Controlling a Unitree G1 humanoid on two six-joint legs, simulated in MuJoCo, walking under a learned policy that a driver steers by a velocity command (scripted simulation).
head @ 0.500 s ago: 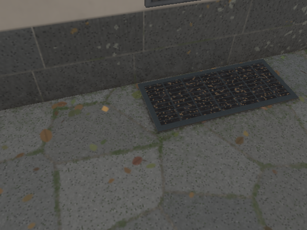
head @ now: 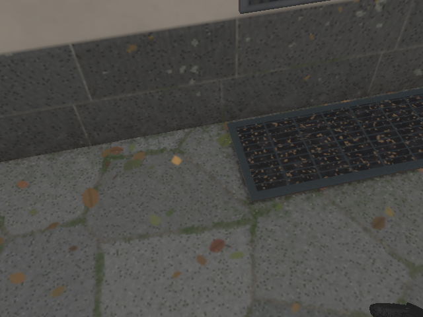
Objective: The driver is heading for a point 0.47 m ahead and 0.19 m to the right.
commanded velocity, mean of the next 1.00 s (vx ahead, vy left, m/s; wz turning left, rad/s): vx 0.39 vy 0.00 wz -0.29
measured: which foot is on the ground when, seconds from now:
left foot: up 0.00-0.10, down 0.12-0.68, up 0.70-1.00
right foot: down 0.00-0.14, up 0.16-0.64, down 0.66-1.00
